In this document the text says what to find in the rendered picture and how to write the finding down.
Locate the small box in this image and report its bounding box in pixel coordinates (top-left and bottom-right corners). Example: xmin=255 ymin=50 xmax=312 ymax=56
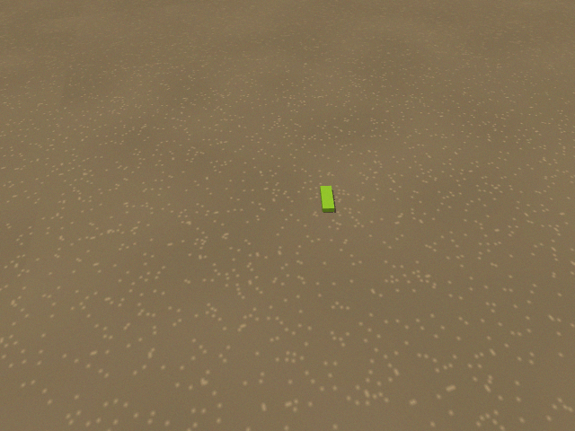
xmin=320 ymin=186 xmax=334 ymax=212

